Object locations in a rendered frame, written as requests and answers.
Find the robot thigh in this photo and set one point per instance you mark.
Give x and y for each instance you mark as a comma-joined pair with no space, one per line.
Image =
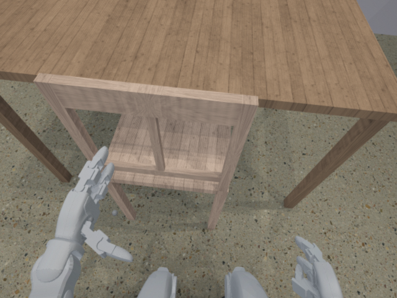
242,284
160,284

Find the robot right hand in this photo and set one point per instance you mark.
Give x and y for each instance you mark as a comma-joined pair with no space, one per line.
321,279

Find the robot left hand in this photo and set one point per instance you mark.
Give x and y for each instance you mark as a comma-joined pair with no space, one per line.
82,202

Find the chair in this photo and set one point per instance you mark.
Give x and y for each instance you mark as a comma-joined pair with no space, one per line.
173,138

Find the left robot forearm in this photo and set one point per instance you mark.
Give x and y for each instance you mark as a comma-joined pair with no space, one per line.
55,273

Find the table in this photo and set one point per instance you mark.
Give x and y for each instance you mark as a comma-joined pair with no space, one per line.
317,56

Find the right robot thigh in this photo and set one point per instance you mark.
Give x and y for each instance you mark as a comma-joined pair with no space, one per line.
242,284

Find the left robot thigh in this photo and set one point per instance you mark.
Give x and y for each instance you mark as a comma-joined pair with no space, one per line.
160,284

